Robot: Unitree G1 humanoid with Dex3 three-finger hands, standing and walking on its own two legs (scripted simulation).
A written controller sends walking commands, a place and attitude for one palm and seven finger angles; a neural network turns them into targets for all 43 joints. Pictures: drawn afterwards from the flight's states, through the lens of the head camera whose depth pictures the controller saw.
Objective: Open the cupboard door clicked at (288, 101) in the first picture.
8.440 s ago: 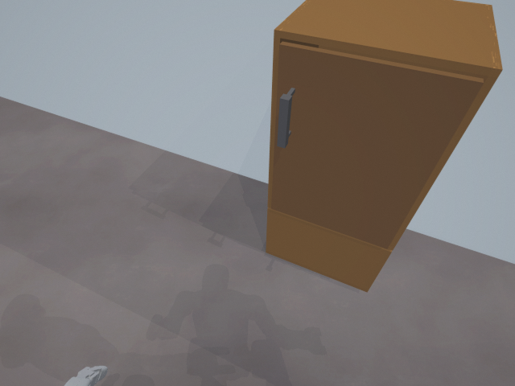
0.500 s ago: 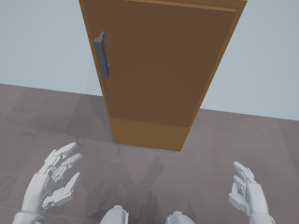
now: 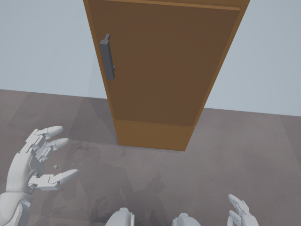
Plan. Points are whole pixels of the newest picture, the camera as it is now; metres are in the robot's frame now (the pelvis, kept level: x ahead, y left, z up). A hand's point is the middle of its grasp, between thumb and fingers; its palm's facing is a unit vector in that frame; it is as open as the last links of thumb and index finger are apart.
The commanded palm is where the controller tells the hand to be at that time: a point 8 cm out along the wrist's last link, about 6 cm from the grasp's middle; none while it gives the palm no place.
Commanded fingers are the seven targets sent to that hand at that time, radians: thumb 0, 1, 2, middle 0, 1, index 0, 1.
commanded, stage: raise the hand with hooked fingers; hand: left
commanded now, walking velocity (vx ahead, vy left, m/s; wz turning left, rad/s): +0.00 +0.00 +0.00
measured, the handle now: (109, 57) +0.62 +0.17 +0.08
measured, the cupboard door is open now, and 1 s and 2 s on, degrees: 0 0 0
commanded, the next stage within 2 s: move the hooked fingers beside the handle in 1.20 s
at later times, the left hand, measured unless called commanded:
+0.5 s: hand (42, 146) +0.28 +0.27 +0.07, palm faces -0.02 -1.00 -0.03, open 13.9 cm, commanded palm +0.26 +0.32 +0.09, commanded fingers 0.00 -0.50 0.30 -0.30 -1.20 -0.30 -1.20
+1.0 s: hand (44, 131) +0.31 +0.27 +0.09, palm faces -0.03 -1.00 -0.02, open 14.0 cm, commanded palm +0.28 +0.32 +0.10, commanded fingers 0.00 -0.50 0.30 -0.30 -1.20 -0.30 -1.20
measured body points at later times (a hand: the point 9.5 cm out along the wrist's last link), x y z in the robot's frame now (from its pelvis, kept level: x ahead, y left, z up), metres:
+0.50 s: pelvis +0.02 +0.01 +0.02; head +0.07 +0.03 +0.46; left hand +0.28 +0.33 +0.07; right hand +0.20 -0.22 -0.05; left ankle +0.04 +0.10 -0.67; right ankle +0.03 -0.13 -0.67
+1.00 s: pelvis +0.02 +0.00 +0.02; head +0.07 +0.01 +0.47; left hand +0.31 +0.32 +0.10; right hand +0.16 -0.26 -0.05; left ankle +0.04 +0.10 -0.67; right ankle +0.03 -0.13 -0.67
